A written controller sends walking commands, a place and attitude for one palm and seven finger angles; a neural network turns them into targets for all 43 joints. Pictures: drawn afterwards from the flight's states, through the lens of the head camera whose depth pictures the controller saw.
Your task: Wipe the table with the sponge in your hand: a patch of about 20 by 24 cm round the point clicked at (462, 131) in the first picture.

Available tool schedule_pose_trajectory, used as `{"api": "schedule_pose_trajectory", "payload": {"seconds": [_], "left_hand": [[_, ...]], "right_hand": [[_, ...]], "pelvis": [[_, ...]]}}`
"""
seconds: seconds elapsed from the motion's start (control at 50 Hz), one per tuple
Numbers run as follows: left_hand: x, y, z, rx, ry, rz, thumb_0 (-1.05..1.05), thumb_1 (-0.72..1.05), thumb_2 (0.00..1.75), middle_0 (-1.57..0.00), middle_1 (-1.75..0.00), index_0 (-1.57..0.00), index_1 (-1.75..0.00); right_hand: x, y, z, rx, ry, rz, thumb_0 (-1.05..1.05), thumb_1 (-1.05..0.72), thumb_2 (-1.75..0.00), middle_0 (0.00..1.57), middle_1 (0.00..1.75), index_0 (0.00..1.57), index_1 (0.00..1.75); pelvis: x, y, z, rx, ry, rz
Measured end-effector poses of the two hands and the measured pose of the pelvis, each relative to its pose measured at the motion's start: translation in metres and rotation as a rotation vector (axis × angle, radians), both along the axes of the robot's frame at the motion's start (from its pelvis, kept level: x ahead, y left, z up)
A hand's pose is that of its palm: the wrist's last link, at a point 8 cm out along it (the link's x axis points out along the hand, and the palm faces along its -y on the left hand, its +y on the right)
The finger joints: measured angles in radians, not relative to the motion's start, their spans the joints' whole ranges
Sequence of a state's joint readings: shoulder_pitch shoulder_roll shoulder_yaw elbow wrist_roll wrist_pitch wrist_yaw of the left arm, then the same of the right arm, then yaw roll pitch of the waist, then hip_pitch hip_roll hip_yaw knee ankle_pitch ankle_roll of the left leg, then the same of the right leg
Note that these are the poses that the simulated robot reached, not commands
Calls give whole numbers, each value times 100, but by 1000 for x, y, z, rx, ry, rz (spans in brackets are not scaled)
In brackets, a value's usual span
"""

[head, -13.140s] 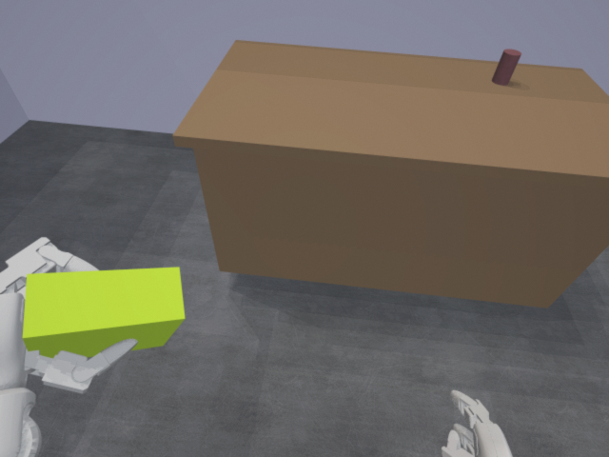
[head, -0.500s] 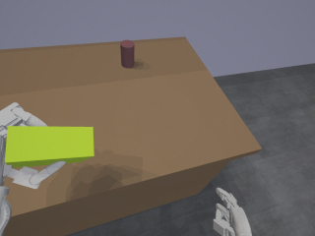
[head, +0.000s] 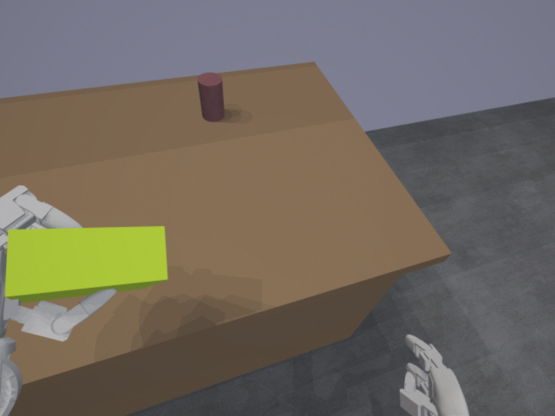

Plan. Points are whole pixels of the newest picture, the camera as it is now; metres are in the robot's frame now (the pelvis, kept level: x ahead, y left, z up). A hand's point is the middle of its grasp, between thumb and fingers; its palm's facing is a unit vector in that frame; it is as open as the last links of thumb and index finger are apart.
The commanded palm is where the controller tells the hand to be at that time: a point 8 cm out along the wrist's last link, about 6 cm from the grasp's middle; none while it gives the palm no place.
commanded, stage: look again from close up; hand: left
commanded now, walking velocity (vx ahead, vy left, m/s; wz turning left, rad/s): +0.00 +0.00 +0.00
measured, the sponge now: (113, 263) +0.24 +0.21 +0.14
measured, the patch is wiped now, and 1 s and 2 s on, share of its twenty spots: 0.00 0.00 0.00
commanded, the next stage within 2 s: come to a stop and stand still in 0.04 s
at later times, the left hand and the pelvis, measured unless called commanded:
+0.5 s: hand (15, 213) +0.24 +0.27 +0.21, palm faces +0.50 -0.75 -0.43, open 9.5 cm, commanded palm +0.15 +0.26 +0.17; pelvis -0.02 -0.02 +0.00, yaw -1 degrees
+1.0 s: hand (57, 256) +0.23 +0.25 +0.17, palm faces +0.35 -0.85 -0.39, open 9.5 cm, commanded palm +0.17 +0.28 +0.17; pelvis +0.00 +0.01 +0.00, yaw -1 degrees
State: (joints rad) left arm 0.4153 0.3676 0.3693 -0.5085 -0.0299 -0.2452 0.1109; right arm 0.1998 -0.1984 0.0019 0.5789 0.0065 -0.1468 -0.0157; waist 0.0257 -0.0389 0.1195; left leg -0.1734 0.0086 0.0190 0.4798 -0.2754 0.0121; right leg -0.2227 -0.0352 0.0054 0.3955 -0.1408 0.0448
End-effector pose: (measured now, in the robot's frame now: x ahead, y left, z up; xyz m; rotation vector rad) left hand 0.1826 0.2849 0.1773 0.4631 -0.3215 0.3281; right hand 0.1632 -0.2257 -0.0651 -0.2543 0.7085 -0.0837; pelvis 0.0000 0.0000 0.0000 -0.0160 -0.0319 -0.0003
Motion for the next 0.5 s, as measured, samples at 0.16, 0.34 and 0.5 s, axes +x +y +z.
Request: {"api": "schedule_pose_trajectory", "payload": {"seconds": [0.16,0.34,0.5], "left_hand": [[-3,-5,-5,2,59,25,-1,-44,102,-79,-135,-80,-136],[-3,-17,-12,-32,82,17,-1,-44,102,-79,-135,-80,-136],[17,21,47,140,-152,79,-1,-44,102,-79,-136,-79,-136]], "right_hand": [[-6,-12,-5,21,1,-34,1,-90,-89,20,30,20,30],[-6,-18,-3,11,-5,-27,1,-90,-89,20,30,20,30],[-13,-13,-11,52,3,17,1,-90,-89,20,30,20,30]], "pelvis": [[-1,-8,1,5,5,-11],[-5,-13,1,6,8,-10],[-17,-15,-2,12,6,-25]]}}
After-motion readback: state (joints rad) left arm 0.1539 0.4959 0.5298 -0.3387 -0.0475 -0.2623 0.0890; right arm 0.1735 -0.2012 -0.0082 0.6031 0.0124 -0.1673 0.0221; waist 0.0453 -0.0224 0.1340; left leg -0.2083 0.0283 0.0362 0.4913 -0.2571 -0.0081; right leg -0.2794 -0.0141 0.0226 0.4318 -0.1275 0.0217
